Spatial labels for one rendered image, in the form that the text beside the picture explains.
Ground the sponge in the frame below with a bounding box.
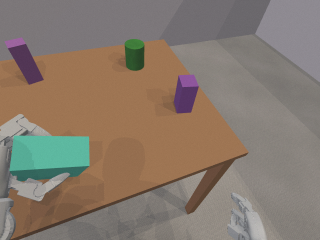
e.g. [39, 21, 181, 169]
[9, 135, 90, 182]

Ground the table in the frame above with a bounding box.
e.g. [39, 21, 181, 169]
[0, 39, 249, 240]

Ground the robot left forearm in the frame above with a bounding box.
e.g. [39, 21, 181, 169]
[0, 198, 16, 240]

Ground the right robot hand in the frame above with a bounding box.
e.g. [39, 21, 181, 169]
[227, 192, 268, 240]

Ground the left robot hand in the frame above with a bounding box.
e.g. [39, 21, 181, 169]
[0, 114, 71, 202]

